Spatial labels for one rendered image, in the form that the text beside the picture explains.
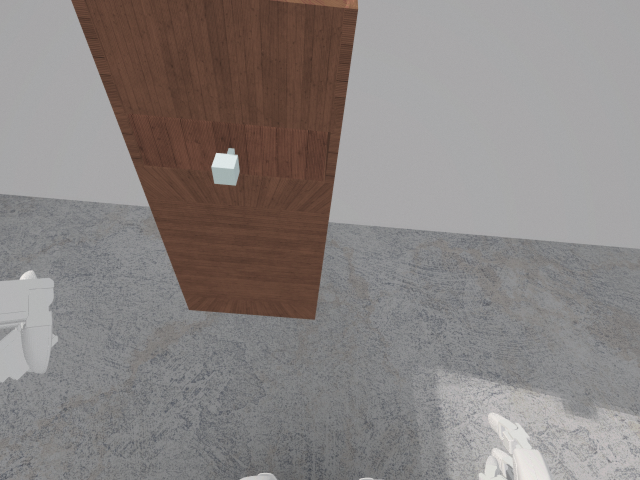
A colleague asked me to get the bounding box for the robot left hand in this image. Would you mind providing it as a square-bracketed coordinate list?
[0, 270, 58, 383]

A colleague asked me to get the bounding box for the handle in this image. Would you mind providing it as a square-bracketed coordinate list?
[211, 148, 240, 186]

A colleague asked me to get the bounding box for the drawer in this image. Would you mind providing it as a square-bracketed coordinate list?
[128, 113, 328, 181]

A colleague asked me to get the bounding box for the robot right hand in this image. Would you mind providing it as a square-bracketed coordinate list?
[479, 412, 553, 480]

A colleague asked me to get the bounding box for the cabinet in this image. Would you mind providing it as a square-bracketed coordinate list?
[71, 0, 358, 320]

